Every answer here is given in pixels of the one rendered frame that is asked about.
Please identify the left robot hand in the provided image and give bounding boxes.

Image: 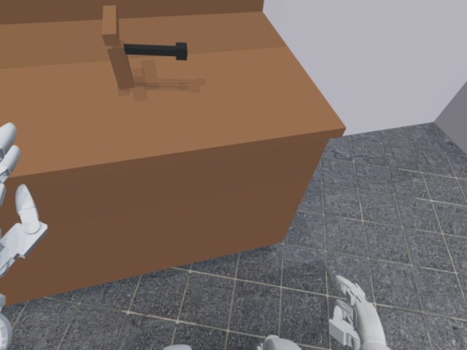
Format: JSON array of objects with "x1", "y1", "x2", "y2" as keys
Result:
[{"x1": 0, "y1": 122, "x2": 47, "y2": 278}]

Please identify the right robot hand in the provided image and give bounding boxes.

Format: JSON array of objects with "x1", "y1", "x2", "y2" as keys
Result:
[{"x1": 329, "y1": 276, "x2": 387, "y2": 350}]

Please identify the tap lever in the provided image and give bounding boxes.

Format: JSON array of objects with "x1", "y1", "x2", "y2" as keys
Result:
[{"x1": 124, "y1": 42, "x2": 188, "y2": 61}]

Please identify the counter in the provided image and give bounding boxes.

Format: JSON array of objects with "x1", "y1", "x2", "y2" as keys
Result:
[{"x1": 0, "y1": 0, "x2": 346, "y2": 306}]

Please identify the robot right shin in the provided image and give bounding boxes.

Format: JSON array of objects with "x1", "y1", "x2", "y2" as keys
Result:
[{"x1": 265, "y1": 335, "x2": 279, "y2": 341}]

